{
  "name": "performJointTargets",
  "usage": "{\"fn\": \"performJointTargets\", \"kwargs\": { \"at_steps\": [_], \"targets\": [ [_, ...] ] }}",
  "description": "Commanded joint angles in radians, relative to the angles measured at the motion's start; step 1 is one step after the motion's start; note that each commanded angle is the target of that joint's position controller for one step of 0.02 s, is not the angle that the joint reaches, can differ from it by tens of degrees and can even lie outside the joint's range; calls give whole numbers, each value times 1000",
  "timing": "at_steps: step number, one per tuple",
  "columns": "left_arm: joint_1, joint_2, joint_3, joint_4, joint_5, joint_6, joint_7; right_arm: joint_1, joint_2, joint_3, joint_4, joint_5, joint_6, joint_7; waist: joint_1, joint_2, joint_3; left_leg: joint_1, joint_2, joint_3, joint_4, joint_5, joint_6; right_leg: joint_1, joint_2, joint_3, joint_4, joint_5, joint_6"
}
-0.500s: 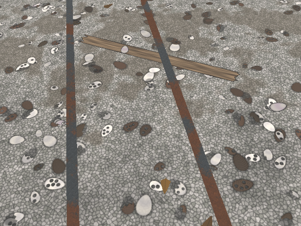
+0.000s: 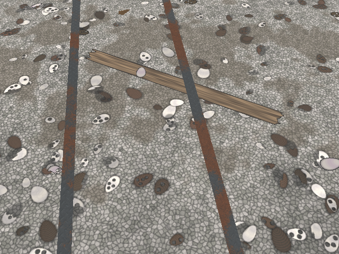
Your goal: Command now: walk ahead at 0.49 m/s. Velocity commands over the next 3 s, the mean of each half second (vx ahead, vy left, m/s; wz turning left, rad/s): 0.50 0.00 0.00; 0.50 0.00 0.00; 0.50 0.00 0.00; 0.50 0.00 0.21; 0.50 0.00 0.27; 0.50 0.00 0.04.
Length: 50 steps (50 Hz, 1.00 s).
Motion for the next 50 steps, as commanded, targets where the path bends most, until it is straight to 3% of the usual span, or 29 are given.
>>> {"fn": "performJointTargets", "kwargs": {
  "at_steps": [1, 3, 6, 9, 13, 19, 21, 22, 23, 24, 25, 26, 27, 28, 29, 31, 32, 35, 41, 45, 48, 50],
  "targets": [
    [-48, 131, 33, -98, 13, -16, -11, 142, -76, -27, 25, 10, -11, 4, -41, -24, -15, 300, 389, -578, -424, -206, 173, -451, -107, 56, 202, 89, -17],
    [-25, 80, 25, -89, 27, 10, -22, 166, -41, -10, 59, 5, -33, -2, 13, -12, -2, 173, 322, -431, -451, -43, 120, -346, -146, 55, 103, 104, 4],
    [-75, 59, 22, -106, 26, 29, -32, 236, -73, -13, 102, 10, -56, -2, 22, 20, 9, 153, 283, -318, -484, 86, 108, -379, -171, 16, 6, 167, 32],
    [-231, 76, 25, -157, 22, 34, -36, 293, -86, -11, 123, 13, -55, 0, -10, 29, 37, 207, 253, -256, -506, 162, 80, -492, -195, -22, -139, 298, 57],
    [-386, 61, 16, -199, 10, 32, -40, 378, -82, -2, 148, 15, -52, -4, -62, 52, 29, 299, 229, -202, -480, 304, 27, -504, -170, -64, -346, 428, 72],
    [-537, 69, 14, -248, 9, 23, -38, 462, -94, 2, 186, -5, -44, -22, -103, 74, 36, 519, 286, -205, -394, 479, 46, -527, -122, -86, -510, 359, 45],
    [-511, 79, 19, -248, 9, 14, -35, 437, -107, -1, 190, -9, -42, -29, -70, 81, 27, 548, 305, -193, -331, 623, 40, -455, -96, -93, -560, 277, 14],
    [-448, 90, 26, -230, 10, 9, -29, 416, -115, -3, 189, -8, -41, -31, -37, 89, -3, 541, 303, -180, -261, 762, 26, -355, -66, -104, -585, 235, -5],
    [-326, 107, 37, -189, 11, 2, -21, 401, -125, -5, 191, -6, -39, -31, 14, 89, -63, 527, 290, -166, -132, 859, 13, -211, -32, -114, -626, 227, -27],
    [-147, 138, 54, -129, 22, -9, -10, 381, -123, -3, 185, 1, -39, -29, 90, 65, -156, 427, 255, -133, 62, 784, -7, 26, -47, -93, -673, 274, -60],
    [40, 226, 79, -94, 49, -16, 2, 373, -89, 9, 146, 11, -43, -26, 149, -27, -291, 205, 203, -96, 361, 422, -24, 299, -278, 154, -671, 198, -116],
    [59, 290, 96, -85, 49, -7, -5, 502, 2, 21, 148, 45, -40, -16, 84, -243, -400, -142, 13, -72, 709, -342, -64, 519, -527, 630, -779, 177, -270],
    [-13, 221, 87, -88, 10, 3, -15, 417, -107, -7, 151, 16, -37, -21, 75, -64, -300, -232, 69, -190, 760, -292, -46, 421, -463, 613, -832, 116, -235],
    [-119, 172, 72, -101, 1, 0, -19, 326, -100, -11, 116, 13, -42, -16, 35, -51, -159, -247, 109, -188, 719, -187, -45, 270, -427, 451, -864, 169, -200],
    [-167, 124, 61, -101, 5, -9, -23, 285, -81, -9, 108, 11, -44, -13, 9, -14, -96, -212, 139, -182, 669, -130, -50, 156, -383, 352, -899, 282, -172],
    [-168, 67, 42, -73, 3, -20, -17, 294, -44, -7, 112, -13, -18, -1, -44, -37, -61, -126, 171, -172, 590, -98, -70, 30, -307, 213, -936, 387, -119],
    [-139, 63, 40, -57, 2, -28, -15, 299, -28, -7, 113, -16, -8, 6, -52, -44, -63, -106, 169, -162, 572, -91, -79, 12, -296, 185, -945, 433, -115],
    [-72, 103, 45, -21, -4, -40, -12, 226, -24, -9, 85, -20, 11, 18, -62, -47, -31, -170, 184, -130, 509, -30, -100, -4, -273, 119, -981, 490, -116],
    [31, 101, 34, 11, -2, -37, -10, -43, -24, 4, -4, -4, 12, 22, -5, -55, 22, -234, 183, -74, 207, 165, -126, 39, -235, 47, -1008, 572, -90],
    [104, 109, 33, 39, 5, -33, -1, -154, -29, 9, -39, -1, 8, 18, 30, -64, 34, -231, 155, -53, 72, 179, -106, 156, -265, 41, -986, 615, -96],
    [113, 121, 37, 55, 15, -26, 9, -184, -45, 3, -60, -2, -2, 16, 23, -60, 42, -225, 141, -54, 12, 96, -72, 252, -304, 44, -932, 708, -101],
    [79, 135, 41, 54, 18, -24, 14, -104, -56, -6, -41, -2, -13, 9, -23, -67, 3, -82, 95, -33, -37, 18, -39, 258, -302, 17, -820, 929, -80]
  ]
}}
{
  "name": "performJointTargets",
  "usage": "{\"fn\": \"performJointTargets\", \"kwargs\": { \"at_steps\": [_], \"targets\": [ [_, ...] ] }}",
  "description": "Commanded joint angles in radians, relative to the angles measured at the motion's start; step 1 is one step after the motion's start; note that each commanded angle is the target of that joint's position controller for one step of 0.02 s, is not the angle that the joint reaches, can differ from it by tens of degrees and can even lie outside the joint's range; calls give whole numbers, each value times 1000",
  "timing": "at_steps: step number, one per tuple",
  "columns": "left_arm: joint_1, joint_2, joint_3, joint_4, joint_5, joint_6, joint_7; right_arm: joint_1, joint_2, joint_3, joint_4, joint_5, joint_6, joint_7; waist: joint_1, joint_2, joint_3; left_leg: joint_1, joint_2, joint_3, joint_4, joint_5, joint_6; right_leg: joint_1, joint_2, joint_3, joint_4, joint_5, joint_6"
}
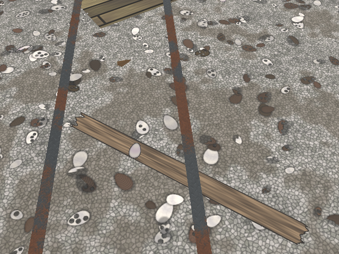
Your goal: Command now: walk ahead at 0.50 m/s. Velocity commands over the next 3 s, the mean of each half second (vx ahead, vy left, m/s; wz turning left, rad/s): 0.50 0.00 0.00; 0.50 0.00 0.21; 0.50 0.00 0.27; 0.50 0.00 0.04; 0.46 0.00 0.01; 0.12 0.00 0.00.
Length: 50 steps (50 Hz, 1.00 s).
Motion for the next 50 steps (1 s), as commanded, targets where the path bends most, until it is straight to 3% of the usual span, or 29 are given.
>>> {"fn": "performJointTargets", "kwargs": {
  "at_steps": [1, 2, 3, 4, 5, 6, 7, 9, 12, 15, 20, 25, 28, 29, 30, 31, 32, 33, 34, 35, 36, 38, 40, 43, 50],
  "targets": [
    [13, 164, 31, -15, 3, -1, 10, 135, -106, -38, -5, -1, -28, -16, -121, -86, -30, 187, -69, 30, -82, -79, 53, -19, -287, 82, 241, 964, -103],
    [-2, 159, 29, -21, -3, 1, 7, 310, -135, -54, 55, -11, -38, -26, -190, -56, -122, 416, -63, 14, -124, -41, 82, -112, -246, 48, 438, 902, -82],
    [-4, 127, 18, -57, -12, -1, 4, 493, -222, -79, 88, -36, -45, -37, -243, 42, -253, 678, 167, -240, -133, -114, 139, -328, -190, 9, 745, 545, -62],
    [118, 41, 7, -58, -46, 2, -7, 513, -289, -96, 93, -34, -36, -30, -180, 249, -349, 885, 410, -725, -269, -165, 289, -673, 6, 0, 1092, -203, -25],
    [24, 136, 32, -59, -17, 7, -3, 421, -232, -87, 82, 5, -24, -23, -162, 71, -245, 781, 350, -703, -321, -251, 250, -764, -55, 124, 1142, -146, -42],
    [-69, 134, 36, -91, -14, 2, -9, 315, -175, -70, 64, 12, -26, -19, -127, 41, -111, 632, 315, -544, -346, -220, 214, -780, -98, 122, 1103, -40, -45],
    [-106, 117, 34, -97, -13, 0, -12, 270, -125, -58, 62, 8, -34, -15, -101, 2, -54, 520, 271, -447, -382, -108, 185, -739, -129, 118, 1050, 21, -42],
    [-89, 80, 32, -89, 10, 24, -21, 272, -70, -40, 88, 10, -47, -22, -48, 25, -27, 399, 195, -306, -417, 6, 133, -644, -161, 110, 968, 57, -21],
    [-122, 65, 34, -103, 15, 50, -34, 354, -97, -41, 126, 14, -65, -28, -32, 30, -15, 377, 170, -232, -444, 114, 133, -657, -166, 82, 910, 94, 4],
    [-260, 79, 34, -150, 11, 60, -38, 413, -113, -40, 143, 13, -64, -29, -54, 31, 27, 400, 154, -195, -481, 118, 126, -763, -188, 59, 809, 198, 27],
    [-447, 69, 22, -211, -3, 56, -41, 503, -105, -30, 164, 11, -61, -32, -102, 39, 48, 473, 133, -143, -479, 227, 103, -784, -168, 18, 571, 322, 40],
    [-566, 76, 17, -256, -5, 46, -38, 577, -109, -30, 196, -1, -55, -43, -135, 50, 67, 623, 171, -132, -427, 338, 119, -794, -135, -4, 435, 295, 9],
    [-539, 89, 24, -261, -5, 33, -34, 551, -126, -35, 201, -7, -52, -51, -100, 55, 55, 671, 193, -114, -336, 539, 108, -703, -100, -19, 368, 193, -35],
    [-472, 99, 31, -242, -5, 27, -28, 532, -136, -38, 200, -8, -51, -52, -69, 62, 20, 664, 188, -100, -258, 679, 95, -601, -68, -33, 347, 158, -54],
    [-343, 114, 42, -199, -3, 20, -20, 516, -143, -40, 200, -5, -48, -51, -15, 53, -43, 646, 167, -80, -113, 759, 81, -450, -33, -49, 297, 167, -75],
    [-165, 148, 59, -141, 10, 9, -10, 499, -137, -37, 191, 3, -48, -48, 55, 26, -137, 523, 129, -51, 90, 651, 60, -205, -66, -8, 263, 207, -108],
    [0, 248, 86, -115, 37, 4, 1, 517, -78, -20, 150, 28, -50, -40, 86, -106, -276, 246, 48, 0, 427, 256, 26, 89, -329, 313, 241, 109, -186],
    [-4, 287, 96, -115, 27, 14, -11, 608, -39, -21, 158, 44, -46, -35, 37, -240, -356, -17, -120, -41, 712, -465, 10, 215, -527, 726, 107, 110, -296],
    [-114, 230, 85, -130, -6, 23, -16, 505, -116, -43, 151, 20, -37, -39, 4, -74, -218, -87, -42, -144, 747, -368, 27, 78, -467, 625, 75, 6, -243],
    [-217, 166, 67, -150, -12, 19, -19, 436, -104, -43, 126, 16, -41, -33, -27, -52, -93, -82, -5, -142, 698, -268, 28, -88, -434, 480, 28, 21, -204],
    [-262, 119, 54, -153, -8, 11, -22, 414, -82, -42, 126, 14, -38, -31, -56, -34, -36, -43, 27, -138, 642, -213, 28, -192, -387, 377, -13, 79, -160],
    [-247, 69, 37, -127, -10, -3, -11, 445, -50, -42, 137, -9, -10, -19, -98, -74, -6, 36, 51, -134, 582, -175, 10, -298, -327, 228, -50, 179, -104],
    [-189, 87, 38, -104, -12, -20, -6, 428, -39, -45, 126, -11, 9, -9, -108, -72, -2, 21, 49, -123, 571, -145, 1, -304, -317, 158, -62, 279, -98],
    [-139, 113, 42, -94, -9, -28, -2, 315, -44, -48, 81, -7, 24, -1, -100, -69, 26, -95, 66, -109, 516, -43, -10, -272, -306, 68, -79, 356, -82],
    [-42, 118, 33, -71, -10, -27, 15, 63, -28, -28, -18, -1, 19, 15, -48, -78, 60, -118, 38, 0, 166, 117, -12, -162, -294, -84, -61, 560, -53]
  ]
}}
Over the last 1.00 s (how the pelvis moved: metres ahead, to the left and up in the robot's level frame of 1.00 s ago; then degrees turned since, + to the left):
0.54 -0.04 0.02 1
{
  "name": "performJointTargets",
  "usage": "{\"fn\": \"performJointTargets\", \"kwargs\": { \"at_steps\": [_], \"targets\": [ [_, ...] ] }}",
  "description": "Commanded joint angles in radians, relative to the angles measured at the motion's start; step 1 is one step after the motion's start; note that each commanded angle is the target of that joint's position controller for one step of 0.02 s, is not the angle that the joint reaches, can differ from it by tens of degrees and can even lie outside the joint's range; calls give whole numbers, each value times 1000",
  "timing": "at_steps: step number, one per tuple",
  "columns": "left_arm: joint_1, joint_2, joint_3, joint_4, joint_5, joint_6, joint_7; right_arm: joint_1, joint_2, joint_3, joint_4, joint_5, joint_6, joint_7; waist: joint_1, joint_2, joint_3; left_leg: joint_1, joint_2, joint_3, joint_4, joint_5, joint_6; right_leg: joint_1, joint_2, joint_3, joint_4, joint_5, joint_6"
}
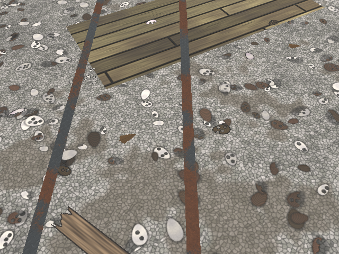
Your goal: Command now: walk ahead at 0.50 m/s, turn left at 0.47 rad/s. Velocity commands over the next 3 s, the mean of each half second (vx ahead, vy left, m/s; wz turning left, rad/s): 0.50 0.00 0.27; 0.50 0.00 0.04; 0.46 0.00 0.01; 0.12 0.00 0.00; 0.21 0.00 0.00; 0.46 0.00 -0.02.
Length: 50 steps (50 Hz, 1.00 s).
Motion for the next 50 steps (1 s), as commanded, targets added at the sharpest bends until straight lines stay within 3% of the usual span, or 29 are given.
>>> {"fn": "performJointTargets", "kwargs": {
  "at_steps": [1, 3, 6, 8, 9, 10, 11, 12, 13, 14, 16, 18, 21, 26, 31, 34, 36, 37, 38, 39, 40, 41, 42, 44, 46, 48, 50],
  "targets": [
    [51, 122, 18, -28, 0, -10, 14, -125, -9, 12, -93, -1, -11, 7, 13, -94, 75, 5, -22, 75, -128, 35, 12, -29, -288, 59, -71, 508, -40],
    [78, 131, 20, -16, 3, -1, 21, -157, -16, 11, -114, -5, -12, 9, 18, -94, 77, 14, -41, 104, -181, -15, 35, 44, -308, 34, -29, 603, -41],
    [72, 155, 24, -9, 8, 12, 29, -95, -37, 0, -103, -11, -13, 1, -25, -129, 31, 146, -115, 143, -220, -158, 94, 100, -329, -3, 122, 977, -43],
    [57, 174, 28, -12, 13, 26, 23, 75, -71, -21, -46, -17, -21, -8, -94, -141, -56, 337, -176, 142, -281, -225, 144, 87, -331, -8, 370, 1049, -54],
    [38, 172, 26, -24, 6, 31, 17, 223, -104, -38, 4, -29, -32, -15, -166, -105, -123, 558, -160, 87, -375, -178, 177, -38, -312, -22, 580, 893, -39],
    [47, 111, 10, -65, -19, 29, 3, 351, -205, -67, 25, -46, -37, -29, -195, 44, -245, 861, 108, -259, -404, -253, 266, -343, -235, -36, 935, 417, -4],
    [71, 97, 15, -94, -28, 24, -13, 333, -258, -77, 27, -16, -26, -28, -132, 166, -313, 979, 321, -733, -563, -186, 383, -623, -27, 94, 1223, -288, 29],
    [-74, 154, 29, -126, -13, 20, -13, 253, -235, -71, 16, 9, -19, -32, -125, -2, -185, 880, 269, -565, -578, -171, 328, -721, -104, 225, 1216, -185, 16],
    [-118, 139, 25, -143, -22, 8, -17, 182, -187, -57, 10, 11, -24, -34, -96, -16, -87, 744, 237, -444, -605, -112, 287, -716, -134, 231, 1153, -107, 11],
    [-99, 124, 24, -124, -19, 9, -17, 134, -133, -41, 9, 8, -32, -32, -49, -70, -29, 635, 187, -347, -634, -25, 234, -655, -164, 236, 1063, -65, 11],
    [-43, 85, 19, -99, 17, 44, -23, 113, -75, -19, 23, 16, -54, -38, 7, -34, -10, 524, 111, -214, -669, 52, 175, -543, -187, 238, 957, -29, 29],
    [-49, 82, 24, -100, 23, 66, -34, 164, -90, -17, 48, 21, -73, -40, 17, -21, -4, 517, 82, -168, -684, 141, 167, -548, -182, 219, 917, -7, 45],
    [-162, 92, 28, -139, 18, 78, -40, 228, -117, -17, 67, 20, -79, -40, -4, 5, 30, 544, 64, -127, -710, 188, 143, -650, -193, 199, 819, 95, 66],
    [-339, 92, 21, -198, 5, 75, -43, 305, -104, -4, 83, 14, -78, -41, -52, 25, 51, 632, 51, -91, -713, 267, 109, -713, -173, 172, 599, 230, 71],
    [-462, 89, 8, -245, 3, 66, -42, 375, -110, 3, 113, 3, -77, -53, -85, 32, 74, 768, 91, -79, -685, 376, 120, -711, -124, 139, 428, 234, 32],
    [-417, 106, 13, -246, 2, 53, -37, 338, -132, 0, 117, -3, -77, -63, -36, 39, 54, 813, 115, -57, -591, 616, 116, -598, -78, 125, 357, 134, -21],
    [-220, 141, 32, -184, 2, 42, -21, 307, -152, -5, 116, -9, -76, -64, 50, 46, -48, 808, 103, -39, -367, 813, 95, -372, -14, 111, 310, 71, -63],
    [-44, 165, 46, -127, 13, 32, -12, 286, -151, -3, 110, 0, -75, -61, 128, 16, -136, 700, 68, -12, -157, 689, 79, -140, -39, 141, 245, 129, -92],
    [108, 261, 72, -98, 40, 28, 0, 316, -95, 13, 76, 26, -78, -51, 151, -109, -266, 436, -17, 35, 173, 303, 51, 145, -282, 436, 226, 25, -164],
    [90, 307, 82, -101, 38, 35, -15, 418, -43, 14, 80, 41, -76, -41, 81, -269, -334, 136, -208, 1, 480, -525, 30, 291, -496, 900, 98, 51, -293],
    [-23, 255, 72, -111, -1, 42, -24, 325, -121, -5, 70, 15, -70, -44, 50, -118, -222, 62, -131, -111, 523, -443, 51, 170, -438, 849, 55, -70, -256],
    [-122, 186, 53, -129, -9, 41, -27, 249, -119, -6, 43, 11, -75, -38, 22, -77, -85, 44, -85, -96, 477, -349, 51, 12, -409, 694, 19, -78, -223],
    [-163, 135, 38, -130, -4, 35, -31, 214, -99, -4, 36, 9, -75, -34, -1, -42, -24, 72, -50, -87, 415, -294, 49, -93, -359, 595, -22, -18, -187],
    [-154, 85, 18, -99, -4, 22, -22, 240, -62, 0, 43, -12, -52, -23, -49, -81, 0, 160, -15, -74, 330, -254, 25, -206, -286, 455, -59, 106, -137],
    [-96, 110, 21, -71, -5, 6, -20, 235, -45, 2, 38, -15, -36, -14, -59, -83, -5, 162, -9, -49, 295, -235, 3, -220, -270, 399, -73, 212, -142],
    [-63, 141, 26, -59, -7, 1, -19, 161, -49, 2, 10, -15, -25, -10, -56, -81, 18, 95, 12, -29, 236, -180, -19, -216, -259, 360, -102, 223, -145],
    [-28, 142, 23, -51, -8, 1, -20, 64, -60, 2, -25, -12, -21, -8, -34, -82, 44, 22, 28, -11, 147, -110, -38, -186, -246, 337, -122, 246, -140]
  ]
}}
Over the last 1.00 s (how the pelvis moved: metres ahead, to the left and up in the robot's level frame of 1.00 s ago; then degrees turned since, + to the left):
0.52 -0.02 0.01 8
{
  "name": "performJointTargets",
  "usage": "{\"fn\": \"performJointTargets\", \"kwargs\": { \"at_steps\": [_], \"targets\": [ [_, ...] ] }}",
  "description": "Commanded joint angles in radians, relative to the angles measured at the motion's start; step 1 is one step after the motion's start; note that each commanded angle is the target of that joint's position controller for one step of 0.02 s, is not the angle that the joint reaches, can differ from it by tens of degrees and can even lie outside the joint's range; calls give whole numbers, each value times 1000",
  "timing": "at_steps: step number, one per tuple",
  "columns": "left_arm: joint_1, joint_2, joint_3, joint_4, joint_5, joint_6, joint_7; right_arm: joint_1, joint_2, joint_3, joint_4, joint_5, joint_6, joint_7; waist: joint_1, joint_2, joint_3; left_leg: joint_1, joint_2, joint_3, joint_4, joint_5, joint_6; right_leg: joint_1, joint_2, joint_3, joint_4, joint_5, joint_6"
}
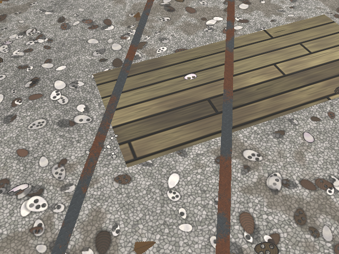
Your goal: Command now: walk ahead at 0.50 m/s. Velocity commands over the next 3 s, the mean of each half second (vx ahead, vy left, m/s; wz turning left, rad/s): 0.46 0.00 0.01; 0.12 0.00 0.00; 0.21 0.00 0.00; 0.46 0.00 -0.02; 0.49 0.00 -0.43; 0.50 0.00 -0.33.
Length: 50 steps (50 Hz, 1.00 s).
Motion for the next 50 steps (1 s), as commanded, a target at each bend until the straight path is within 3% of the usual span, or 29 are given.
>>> {"fn": "performJointTargets", "kwargs": {
  "at_steps": [1, 5, 10, 12, 13, 14, 15, 16, 17, 18, 19, 20, 21, 23, 25, 30, 34, 37, 38, 39, 40, 41, 42, 44, 46, 50],
  "targets": [
    [41, 111, 14, -33, -3, -18, 2, -34, -42, -4, -56, 3, 7, 5, -11, -83, 58, -86, 27, 33, -105, 106, -32, -27, -261, 194, -193, 191, -107],
    [105, 109, 9, -17, -3, -18, 4, -170, -21, 9, -101, 13, 2, 7, 29, -94, 60, -67, 0, 70, -315, 201, -39, 44, -246, 147, -177, 299, -87],
    [156, 120, 10, 9, 10, -11, 17, -264, -37, 9, -143, 13, -8, 4, 50, -106, 71, -64, -33, 80, -449, 154, -1, 201, -297, 145, -113, 433, -93],
    [129, 134, 14, 9, 15, -8, 23, -231, -51, 3, -142, 13, -17, 1, 20, -111, 58, 10, -59, 88, -494, 80, 31, 232, -312, 132, -46, 579, -79],
    [110, 143, 17, 8, 16, -6, 25, -167, -63, -5, -124, 12, -23, -5, -11, -117, 26, 103, -89, 99, -516, 40, 50, 231, -309, 120, 31, 712, -66],
    [93, 149, 18, 7, 14, -2, 24, -38, -78, -16, -81, 9, -30, -13, -67, -105, -38, 253, -122, 115, -570, 49, 72, 216, -288, 99, 178, 791, -51],
    [83, 138, 13, -2, 8, -1, 22, 137, -114, -33, -24, -6, -41, -23, -133, -70, -136, 496, -90, 78, -596, 81, 105, 98, -245, 67, 385, 684, -31],
    [111, 76, -5, -43, -17, -3, 14, 296, -213, -58, -2, -32, -47, -35, -159, 73, -280, 786, 179, -251, -617, -8, 181, -174, -161, 13, 724, 283, 4],
    [201, 47, -3, -36, -32, -1, 8, 295, -258, -71, 4, -16, -35, -24, -111, 218, -356, 909, 353, -656, -749, 5, 294, -435, 2, 59, 991, -389, 20],
    [97, 124, 18, -43, -6, 7, 13, 184, -197, -59, -10, 16, -25, -18, -81, 51, -217, 787, 286, -555, -768, -97, 248, -515, -76, 156, 1032, -302, 3],
    [26, 110, 17, -64, -3, 1, 7, 83, -131, -39, -30, 23, -29, -16, -52, 19, -82, 619, 254, -404, -797, 44, 221, -511, -108, 148, 991, -211, 7],
    [11, 85, 14, -61, -2, 3, 8, 40, -85, -25, -31, 20, -37, -14, -19, -8, -31, 517, 208, -292, -816, 249, 190, -460, -135, 141, 938, -167, 16],
    [25, 74, 14, -53, 14, 16, 8, 40, -58, -15, -19, 25, -45, -19, 7, 2, -12, 450, 171, -197, -814, 446, 168, -405, -147, 136, 898, -162, 32],
    [68, 44, 12, -37, 23, 41, 4, 80, -34, -2, 11, 25, -60, -22, 38, 19, -35, 397, 138, -90, -799, 712, 150, -319, -136, 119, 849, -160, 57],
    [57, 41, 13, -40, 21, 56, 2, 102, -72, -5, 27, 26, -68, -25, 55, 34, -47, 399, 119, -33, -794, 828, 155, -327, -123, 101, 799, -120, 74],
    [-94, 33, -4, -72, 11, 69, 10, 131, -68, 13, 47, 21, -49, -34, 27, 65, -39, 409, 72, 47, -783, 837, 126, -315, -124, 55, 533, 12, 86],
    [-140, 41, -13, -67, 5, 68, 28, 181, -64, 20, 78, 16, -34, -43, -5, 68, -49, 470, 96, 29, -737, 808, 129, -257, -110, 46, 397, 21, 72],
    [-114, 40, -15, -44, 6, 58, 40, 164, -52, 25, 88, 19, -20, -52, 7, 50, -26, 480, 111, -10, -666, 701, 122, -178, -102, 50, 240, 4, 47],
    [-82, 36, -19, -30, 9, 48, 43, 157, -50, 26, 93, 24, -16, -54, 28, 14, -24, 455, 93, -11, -626, 611, 91, -92, -117, 70, 109, 141, 40],
    [-32, 93, -8, -11, 14, 36, 48, 189, -43, 28, 91, 21, -18, -56, 17, -49, -67, 407, 51, -6, -577, 433, 52, 36, -207, 156, 105, 446, 31],
    [-25, 134, -4, -9, 11, 32, 48, 312, -3, 33, 112, 26, -14, -57, -51, -143, -109, 346, -15, 22, -553, 64, 28, 127, -326, 247, 169, 756, -36],
    [-46, 95, -13, -9, -3, 42, 44, 355, 25, 38, 151, 34, 6, -64, -33, -193, -123, 361, -70, 48, -547, -178, 11, 83, -382, 308, 156, 742, -120],
    [-75, 61, -23, -14, 1, 50, 40, 319, -4, 31, 153, 29, 21, -70, -32, -177, -81, 383, -78, 39, -574, -211, 7, 11, -371, 332, 110, 599, -119],
    [-151, 54, -26, -24, 5, 63, 39, 254, -9, 31, 148, 20, 34, -65, -45, -139, -9, 431, -57, 8, -678, -104, 7, -96, -276, 264, 74, 327, -40],
    [-125, 51, -24, -4, -7, 65, 45, 222, -3, 34, 153, 20, 35, -61, -25, -85, 12, 444, -24, -16, -711, 0, 9, -92, -208, 200, 79, 248, 8],
    [-95, 45, -21, 27, -11, 65, 46, 207, 4, 41, 170, 25, 27, -70, -10, -38, -14, 446, -5, -20, -733, 52, 4, -13, -198, 188, 90, 292, 15]
  ]
}}
Over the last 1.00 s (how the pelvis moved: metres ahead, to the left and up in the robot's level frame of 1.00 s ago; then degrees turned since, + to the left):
0.55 0.04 0.00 9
